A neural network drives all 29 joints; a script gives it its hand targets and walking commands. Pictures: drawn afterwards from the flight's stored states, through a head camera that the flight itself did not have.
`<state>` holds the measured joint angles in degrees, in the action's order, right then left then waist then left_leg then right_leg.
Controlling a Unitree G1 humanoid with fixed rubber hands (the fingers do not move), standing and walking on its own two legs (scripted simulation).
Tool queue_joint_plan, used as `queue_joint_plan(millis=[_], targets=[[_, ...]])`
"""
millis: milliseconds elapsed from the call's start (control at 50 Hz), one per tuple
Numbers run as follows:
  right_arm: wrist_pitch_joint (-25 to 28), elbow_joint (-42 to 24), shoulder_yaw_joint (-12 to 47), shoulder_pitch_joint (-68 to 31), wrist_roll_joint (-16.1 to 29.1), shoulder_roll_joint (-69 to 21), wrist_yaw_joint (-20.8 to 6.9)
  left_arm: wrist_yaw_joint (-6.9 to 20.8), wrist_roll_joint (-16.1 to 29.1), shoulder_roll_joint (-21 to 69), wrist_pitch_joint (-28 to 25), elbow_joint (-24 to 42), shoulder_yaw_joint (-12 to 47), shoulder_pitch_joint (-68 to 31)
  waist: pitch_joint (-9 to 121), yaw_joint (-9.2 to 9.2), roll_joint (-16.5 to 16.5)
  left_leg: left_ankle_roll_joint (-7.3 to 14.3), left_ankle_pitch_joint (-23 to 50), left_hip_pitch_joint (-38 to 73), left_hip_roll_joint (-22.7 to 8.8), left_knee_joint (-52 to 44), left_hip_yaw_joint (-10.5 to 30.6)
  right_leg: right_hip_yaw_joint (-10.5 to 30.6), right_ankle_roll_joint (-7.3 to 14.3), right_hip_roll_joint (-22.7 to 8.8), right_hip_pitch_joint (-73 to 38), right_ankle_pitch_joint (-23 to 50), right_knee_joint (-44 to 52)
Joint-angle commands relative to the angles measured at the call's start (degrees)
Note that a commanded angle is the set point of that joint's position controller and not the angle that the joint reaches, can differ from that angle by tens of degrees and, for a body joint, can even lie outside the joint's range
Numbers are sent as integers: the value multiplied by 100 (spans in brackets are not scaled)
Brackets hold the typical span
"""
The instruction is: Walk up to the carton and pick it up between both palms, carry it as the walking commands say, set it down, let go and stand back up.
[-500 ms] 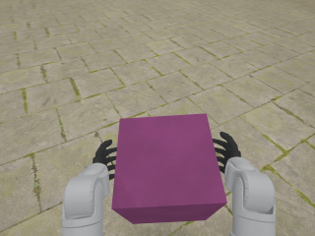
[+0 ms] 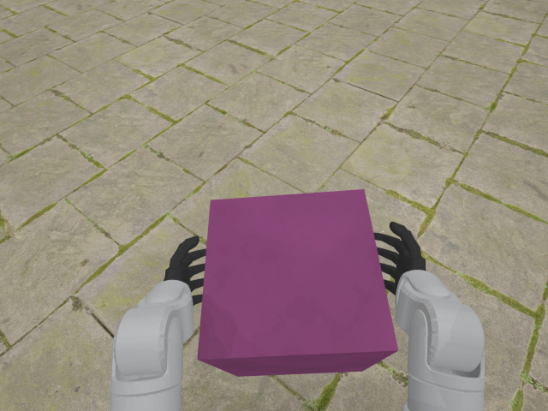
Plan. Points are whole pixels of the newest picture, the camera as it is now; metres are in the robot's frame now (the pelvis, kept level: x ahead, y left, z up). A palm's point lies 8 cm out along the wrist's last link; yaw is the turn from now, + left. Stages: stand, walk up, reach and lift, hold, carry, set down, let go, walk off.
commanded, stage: carry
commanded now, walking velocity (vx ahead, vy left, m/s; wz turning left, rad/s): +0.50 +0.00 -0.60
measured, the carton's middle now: (293, 293) +0.31 -0.02 -0.01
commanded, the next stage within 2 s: none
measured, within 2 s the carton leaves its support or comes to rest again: neither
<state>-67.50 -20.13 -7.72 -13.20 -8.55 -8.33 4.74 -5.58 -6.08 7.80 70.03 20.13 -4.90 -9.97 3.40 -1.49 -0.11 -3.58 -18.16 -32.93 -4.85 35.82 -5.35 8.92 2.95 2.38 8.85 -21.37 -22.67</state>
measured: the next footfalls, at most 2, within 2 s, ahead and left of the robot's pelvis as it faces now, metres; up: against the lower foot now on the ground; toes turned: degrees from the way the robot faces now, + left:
left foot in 0.04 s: +0.15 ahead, +0.15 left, +0.00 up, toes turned +7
right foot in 0.40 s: +0.29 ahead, -0.12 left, +0.00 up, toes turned -13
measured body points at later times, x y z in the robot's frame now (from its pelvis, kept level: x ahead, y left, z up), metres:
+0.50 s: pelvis +0.22 -0.01 -0.01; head +0.27 -0.03 +0.44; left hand +0.53 +0.07 +0.06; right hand +0.49 -0.22 +0.07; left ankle +0.12 +0.14 -0.68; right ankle +0.19 -0.09 -0.74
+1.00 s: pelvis +0.35 -0.02 -0.01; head +0.38 -0.02 +0.44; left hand +0.66 +0.06 +0.06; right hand +0.60 -0.23 +0.08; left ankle +0.41 +0.08 -0.74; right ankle +0.25 -0.11 -0.74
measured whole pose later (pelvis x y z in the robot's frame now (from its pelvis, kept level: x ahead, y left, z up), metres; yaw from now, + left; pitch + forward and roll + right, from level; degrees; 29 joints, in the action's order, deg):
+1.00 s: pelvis +0.35 -0.02 -0.01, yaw -14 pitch +5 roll +0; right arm -66.2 -21.1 -7.3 -13.1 -8.4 -8.4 4.3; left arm -5.9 -6.5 7.7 69.9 22.4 -4.5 -9.8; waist 1.7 0.5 -1.1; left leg 1.9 -11.1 -23.3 -2.7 29.6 -9.0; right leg -0.9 1.3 -0.2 14.0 -18.1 -31.1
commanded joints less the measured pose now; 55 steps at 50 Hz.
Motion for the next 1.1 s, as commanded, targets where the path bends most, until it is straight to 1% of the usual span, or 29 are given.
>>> queue_joint_plan(millis=[0, 20, 40, 100, 160, 180, 320, 360, 380, 400, 420, 460, 500, 520, 640, 700, 720, 760, 780, 800, 820, 840, 880, 900, 920, 940, 960, 1000, 1080], targets=[[-219, -395, 4288, -1455, 2766, -5553, -1337, 1358, 2298, 4847, -110, 1140, 3976, -2507, 3016, -53, 229, 11, 2278, 4577, -376, -2188, 139, -380, 50, -200, 219, 4025, -2295], [-182, -496, 4287, -1574, 2790, -5624, -1320, 1331, 2391, 4973, -147, 1518, 4020, -2708, 3344, 34, 1503, 479, 4382, 6135, -1897, -1672, 1553, -702, -11, 280, 2134, -27, -3125], [-172, -418, 4236, -1508, 2816, -5565, -1361, 1302, 2569, 4977, -160, 1601, 4133, -3184, 3606, 54, 2082, 834, 6121, 7082, -2657, -1117, 1993, -1008, -31, 224, 3169, -1475, -4262], [-53, -658, 4359, -1673, 2732, -5535, -1320, 1397, 2619, 5041, -182, 1587, 4178, -3103, 2419, 37, 635, 768, 3373, 5130, -2410, -1521, 1163, -820, 12, -589, 2889, -805, -3743], [-138, -596, 4134, -1600, 2664, -5531, -1373, 1371, 2596, 5170, -98, 1592, 4263, -3105, 1974, 69, 1281, 710, 1599, 4517, -2045, -2042, 575, -980, -58, -696, 2843, -326, -3301], [-200, -246, 4031, -1184, 2484, -5424, -1401, 1397, 2663, 5050, -69, 1684, 4349, -3334, 1809, 54, 938, 828, 1611, 4375, -2090, -2136, 409, -1218, -86, -630, 2730, -349, -3228], [-348, -285, 4076, -1522, 2534, -5250, -1496, 1362, 2387, 4770, 98, 1386, 4177, -3077, 1427, 60, 1640, 545, 5282, 4348, -1471, -1313, -826, -1903, -137, -227, 1796, 728, -1063], [-395, -310, 4141, -1528, 2516, -5223, -1426, 1427, 2341, 4780, 171, 1058, 3961, -2792, 1646, 229, 907, 157, 5350, 4004, -1148, -185, -1049, -1569, -75, -143, 580, 2449, 515], [-451, -139, 4048, -1492, 2454, -5154, -1417, 1432, 2341, 4699, 176, 934, 3864, -2719, 1901, 299, 11, -207, 4095, 2673, -714, 1080, -1074, -636, 27, -667, -793, 5750, 178], [-443, -220, 4092, -1709, 2476, -5298, -1380, 1435, 2373, 4770, 149, 696, 3894, -2644, 2091, 341, -1520, -374, 629, 683, -63, 2503, -891, 614, 374, -1581, -2501, 10168, -461], [-392, -331, 4124, -1827, 2573, -5553, -1342, 1431, 2483, 4852, 107, 1021, 3891, -2956, 2566, 153, -1543, -250, -1695, 118, 231, 2757, -256, 1047, 656, -2022, -3355, 11140, -741], [-295, -651, 4350, -2059, 2718, -5617, -1271, 1476, 2417, 4758, 39, 1345, 3843, -2963, 2485, 256, -1414, -4, -1727, -1075, 429, 3199, 92, 850, 457, -2001, -3744, 10275, -720], [-240, -596, 4362, -1760, 2608, -5591, -1235, 1547, 2592, 4800, 45, 1649, 3994, -3358, 1909, 249, -862, 31, -1213, -1265, 272, 2542, 161, 700, 633, -1919, -3058, 8858, -241], [-258, -471, 4267, -1611, 2565, -5513, -1223, 1519, 2480, 4724, 43, 1460, 3884, -3084, 1982, 254, -1010, 6, -1299, -1571, 268, 2135, 178, 637, 717, -1910, -3486, 8656, -271], [-189, -870, 4324, -1782, 2627, -5496, -1201, 1456, 2516, 5007, -78, 1594, 3956, -2928, 2037, 236, -953, -111, 358, 110, 591, 40, -290, -638, 319, -1290, -2269, 7660, -494], [-310, -554, 4323, -1487, 2641, -5416, -1240, 1406, 2323, 4738, -35, 1458, 3822, -2554, 2082, 167, -802, -49, 1670, 1497, 618, -1050, -543, -708, 158, -1183, -1342, 6913, -731], [-298, -598, 4249, -1460, 2569, -5317, -1241, 1420, 2348, 4722, 5, 1434, 3881, -2673, 2061, 110, -580, 4, 2904, 1908, 493, -1341, -520, -881, -25, -995, -1156, 6550, -998], [-338, -423, 4142, -1469, 2574, -5334, -1255, 1385, 2367, 4803, 35, 1421, 3902, -2690, 2602, 50, 602, 502, 7173, 3770, -725, -823, 345, -1092, -422, -594, 317, 3905, -1855], [-343, -258, 4109, -1318, 2551, -5247, -1272, 1367, 2337, 4722, 53, 1235, 3837, -2637, 2832, 23, 953, 900, 8903, 4569, -1404, -415, 966, -989, -479, -458, 1095, 2286, -2016], [-346, -87, 4029, -1282, 2594, -5331, -1342, 1320, 2373, 4823, 28, 1343, 3961, -2896, 2927, -29, 1802, 1266, 10455, 5551, -1896, -362, 1396, -884, -404, -118, 2081, -586, -2717], [-295, -263, 4076, -1500, 2657, -5278, -1374, 1331, 2396, 4853, -10, 1321, 3980, -2966, 2861, -2, 1500, 1403, 9483, 5583, -2036, -384, 1324, -698, -264, -253, 2219, -1497, -2493], [-300, -407, 4125, -1492, 2540, -5167, -1377, 1347, 2401, 4990, 8, 1219, 4054, -2759, 2748, 61, 1030, 1221, 8258, 5192, -1804, -513, 1094, -648, -169, -441, 1901, -1174, -1451], [-286, -242, 4041, -1518, 2506, -5282, -1403, 1339, 2369, 5037, -69, 1215, 3914, -2934, 2598, 159, 1051, 972, 6903, 4496, -1278, -712, 575, -798, -48, -488, 1305, -555, -508], [-12, 998, 3192, -1296, 1847, -4925, -1431, 1334, 1717, 4725, -312, -27, 3150, -2710, 2481, 202, 1143, 813, 6143, 3880, -1157, -695, 378, -859, -100, -582, 703, 337, -31], [-54, 27, 3834, -1252, 2322, -5096, -1455, 1317, 2189, 4910, -288, 1021, 3862, -2802, 2394, 165, 1049, 683, 4905, 3315, -957, -734, 281, -746, -96, -665, 476, 978, -104], [96, 1078, 3232, -1077, 1766, -4803, -1453, 1325, 1629, 4610, -424, -76, 3171, -2556, 2196, 149, 602, 559, 3797, 2891, -726, -681, 152, -645, -108, -800, 245, 1918, -375], [-59, -226, 4119, -1188, 2421, -5161, -1432, 1336, 2299, 4850, -257, 1259, 3960, -2607, 2225, 100, 139, 489, 2564, 2605, -606, -738, 86, -512, -30, -901, 123, 2444, -431], [-75, -80, 4013, -1144, 2314, -5051, -1412, 1385, 2410, 4815, -180, 1229, 4147, -2749, 2024, 111, 100, 450, 2641, 2279, -370, -554, 13, -329, -99, -1160, 42, 4133, -467], [-101, 306, 3744, -1637, 2085, -5042, -1331, 1476, 2121, 4791, -181, 262, 3505, -2619, 2080, 140, -480, 367, 2347, 1947, -253, -438, -65, -374, -64, -1206, -341, 4844, -497]])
